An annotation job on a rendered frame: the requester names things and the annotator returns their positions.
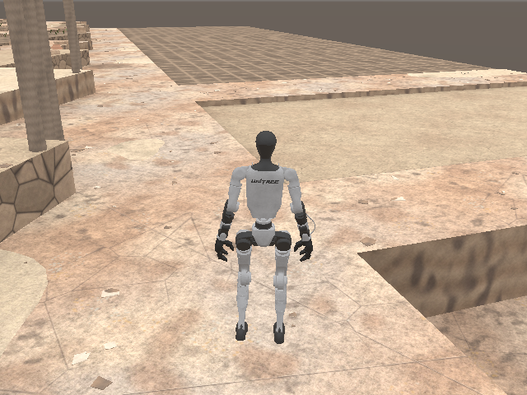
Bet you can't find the robot torso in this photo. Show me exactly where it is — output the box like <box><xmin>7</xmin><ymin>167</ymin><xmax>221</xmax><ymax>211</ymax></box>
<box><xmin>246</xmin><ymin>162</ymin><xmax>284</xmax><ymax>247</ymax></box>

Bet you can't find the robot left hand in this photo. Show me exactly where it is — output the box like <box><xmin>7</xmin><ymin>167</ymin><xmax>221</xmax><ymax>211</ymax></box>
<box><xmin>215</xmin><ymin>238</ymin><xmax>234</xmax><ymax>262</ymax></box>

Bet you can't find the robot right hand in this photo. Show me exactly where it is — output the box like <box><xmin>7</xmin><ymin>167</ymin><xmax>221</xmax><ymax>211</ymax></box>
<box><xmin>294</xmin><ymin>239</ymin><xmax>313</xmax><ymax>262</ymax></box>

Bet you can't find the robot right forearm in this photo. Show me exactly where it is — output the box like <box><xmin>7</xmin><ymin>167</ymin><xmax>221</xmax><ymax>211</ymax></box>
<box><xmin>295</xmin><ymin>201</ymin><xmax>311</xmax><ymax>241</ymax></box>

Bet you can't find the right robot upper arm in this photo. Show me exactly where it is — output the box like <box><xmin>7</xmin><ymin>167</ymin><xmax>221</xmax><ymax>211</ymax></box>
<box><xmin>282</xmin><ymin>167</ymin><xmax>303</xmax><ymax>214</ymax></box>

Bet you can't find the robot left forearm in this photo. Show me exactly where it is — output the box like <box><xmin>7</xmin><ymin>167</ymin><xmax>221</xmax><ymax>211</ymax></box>
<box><xmin>217</xmin><ymin>199</ymin><xmax>235</xmax><ymax>241</ymax></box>

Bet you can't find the humanoid robot head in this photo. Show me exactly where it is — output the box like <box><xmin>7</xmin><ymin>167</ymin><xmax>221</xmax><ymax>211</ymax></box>
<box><xmin>251</xmin><ymin>131</ymin><xmax>279</xmax><ymax>171</ymax></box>

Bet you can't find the left robot upper arm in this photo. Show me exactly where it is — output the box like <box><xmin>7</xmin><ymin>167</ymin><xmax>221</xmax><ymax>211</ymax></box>
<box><xmin>226</xmin><ymin>166</ymin><xmax>248</xmax><ymax>212</ymax></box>

